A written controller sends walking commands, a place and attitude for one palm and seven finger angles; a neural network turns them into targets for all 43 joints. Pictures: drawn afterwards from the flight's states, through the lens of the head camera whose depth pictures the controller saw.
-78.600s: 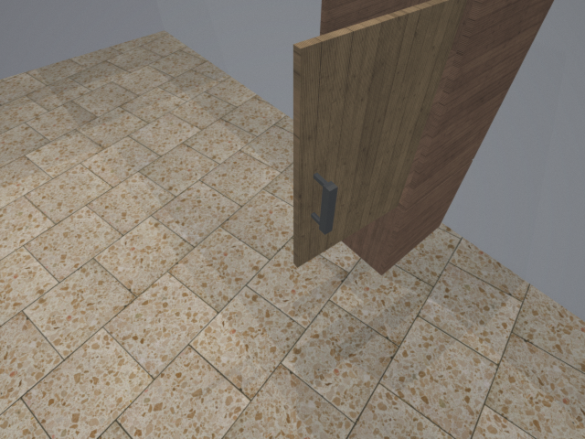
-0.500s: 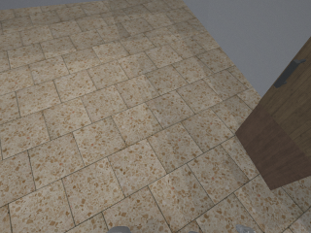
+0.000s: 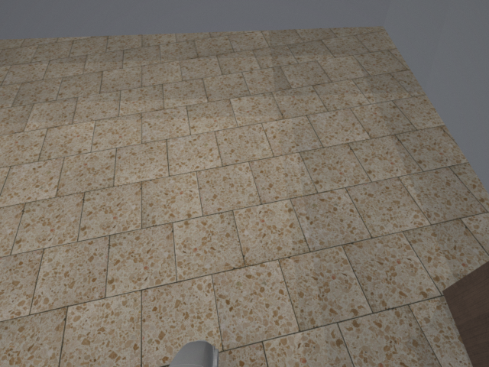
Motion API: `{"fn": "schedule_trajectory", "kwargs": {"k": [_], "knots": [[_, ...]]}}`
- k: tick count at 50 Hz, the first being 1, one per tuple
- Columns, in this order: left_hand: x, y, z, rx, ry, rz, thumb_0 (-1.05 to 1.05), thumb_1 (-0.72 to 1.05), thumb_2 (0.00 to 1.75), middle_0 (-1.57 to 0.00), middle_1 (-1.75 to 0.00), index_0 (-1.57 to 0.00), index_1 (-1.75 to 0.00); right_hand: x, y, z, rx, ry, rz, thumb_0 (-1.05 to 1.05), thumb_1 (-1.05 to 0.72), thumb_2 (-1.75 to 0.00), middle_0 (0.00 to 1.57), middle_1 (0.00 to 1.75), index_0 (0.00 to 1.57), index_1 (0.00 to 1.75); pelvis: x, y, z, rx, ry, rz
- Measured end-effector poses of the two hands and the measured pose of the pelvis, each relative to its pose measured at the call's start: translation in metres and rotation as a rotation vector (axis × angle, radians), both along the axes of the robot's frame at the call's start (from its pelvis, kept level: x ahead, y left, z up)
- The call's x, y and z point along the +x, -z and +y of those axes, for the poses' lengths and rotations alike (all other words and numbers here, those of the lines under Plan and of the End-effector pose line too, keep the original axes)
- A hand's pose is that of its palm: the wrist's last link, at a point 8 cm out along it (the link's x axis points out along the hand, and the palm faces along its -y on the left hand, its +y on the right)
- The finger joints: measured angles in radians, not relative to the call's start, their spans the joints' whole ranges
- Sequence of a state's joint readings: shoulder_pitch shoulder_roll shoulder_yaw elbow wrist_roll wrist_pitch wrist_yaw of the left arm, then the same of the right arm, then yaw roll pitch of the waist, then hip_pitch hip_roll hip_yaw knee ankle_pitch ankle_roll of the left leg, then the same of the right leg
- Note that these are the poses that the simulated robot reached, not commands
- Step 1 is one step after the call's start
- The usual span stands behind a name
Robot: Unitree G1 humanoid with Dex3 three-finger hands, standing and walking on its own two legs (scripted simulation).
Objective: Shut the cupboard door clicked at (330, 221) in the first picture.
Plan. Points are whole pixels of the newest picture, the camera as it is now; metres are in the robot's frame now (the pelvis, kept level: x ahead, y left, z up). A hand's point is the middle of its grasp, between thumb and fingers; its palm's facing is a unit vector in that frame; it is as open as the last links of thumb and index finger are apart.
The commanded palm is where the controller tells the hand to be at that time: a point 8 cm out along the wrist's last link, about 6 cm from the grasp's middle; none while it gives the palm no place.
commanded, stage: walk to a spot facing it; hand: left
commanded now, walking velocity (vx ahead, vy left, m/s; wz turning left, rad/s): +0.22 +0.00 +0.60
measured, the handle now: out of the picture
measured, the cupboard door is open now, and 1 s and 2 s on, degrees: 4 4 4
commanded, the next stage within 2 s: turn to face it in 0.14 s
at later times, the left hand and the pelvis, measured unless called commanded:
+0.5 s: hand (126, 361) +0.16 +0.24 -0.18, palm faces +0.18 -0.96 -0.21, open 7.4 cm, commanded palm none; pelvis +0.15 +0.05 -0.01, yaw +7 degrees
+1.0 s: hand (142, 282) +0.31 +0.25 -0.19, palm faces -0.13 -0.97 -0.21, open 7.4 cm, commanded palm none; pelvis +0.22 +0.06 -0.02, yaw -11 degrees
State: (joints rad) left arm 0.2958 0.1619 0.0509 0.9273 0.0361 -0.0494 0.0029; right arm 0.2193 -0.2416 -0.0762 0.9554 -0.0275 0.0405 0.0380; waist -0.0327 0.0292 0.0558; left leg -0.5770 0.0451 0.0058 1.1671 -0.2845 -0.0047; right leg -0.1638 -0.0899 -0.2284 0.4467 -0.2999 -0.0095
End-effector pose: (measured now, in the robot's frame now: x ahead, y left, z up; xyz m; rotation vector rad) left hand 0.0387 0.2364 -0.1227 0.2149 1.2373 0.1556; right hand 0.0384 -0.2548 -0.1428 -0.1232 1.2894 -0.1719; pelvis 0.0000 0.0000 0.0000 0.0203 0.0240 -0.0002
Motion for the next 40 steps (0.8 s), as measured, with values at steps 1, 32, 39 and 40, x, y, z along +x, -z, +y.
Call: {"fn": "schedule_trajectory", "kwargs": {"k": [1, 32, 39, 40], "knots": [[-0.006, 0.002, -0.003, -0.011, -0.024, 0.022, 0.00, 0.91, 0.90, -0.20, -0.30, -0.20, -0.30, 0.017, -0.002, 0.001, 0.000, -0.023, -0.010, 0.01, -0.91, -0.90, 0.19, 0.30, 0.19, 0.29, 0.007, -0.001, 0.000, 0.000, -0.017, 0.000], [0.177, 0.025, 0.036, -0.045, -0.086, 0.025, 0.00, 0.91, 0.90, -0.20, -0.30, -0.20, -0.30, 0.239, 0.007, 0.064, -0.015, -0.096, -0.112, -0.01, -0.92, -0.90, 0.20, 0.30, 0.20, 0.30, 0.184, 0.015, 0.036, -0.017, -0.013, -0.034], [0.215, 0.023, 0.027, -0.030, -0.012, 0.034, 0.00, 0.91, 0.90, -0.20, -0.30, -0.20, -0.30, 0.220, 0.008, 0.034, -0.064, 0.012, -0.020, 0.00, -0.91, -0.90, 0.20, 0.30, 0.20, 0.29, 0.200, 0.013, 0.033, -0.026, 0.056, -0.010], [0.219, 0.022, 0.028, -0.029, -0.003, 0.040, 0.00, 0.91, 0.90, -0.20, -0.30, -0.20, -0.30, 0.218, 0.005, 0.033, -0.070, 0.022, -0.018, 0.00, -0.91, -0.90, 0.19, 0.30, 0.20, 0.29, 0.202, 0.011, 0.034, -0.024, 0.066, -0.007]]}}
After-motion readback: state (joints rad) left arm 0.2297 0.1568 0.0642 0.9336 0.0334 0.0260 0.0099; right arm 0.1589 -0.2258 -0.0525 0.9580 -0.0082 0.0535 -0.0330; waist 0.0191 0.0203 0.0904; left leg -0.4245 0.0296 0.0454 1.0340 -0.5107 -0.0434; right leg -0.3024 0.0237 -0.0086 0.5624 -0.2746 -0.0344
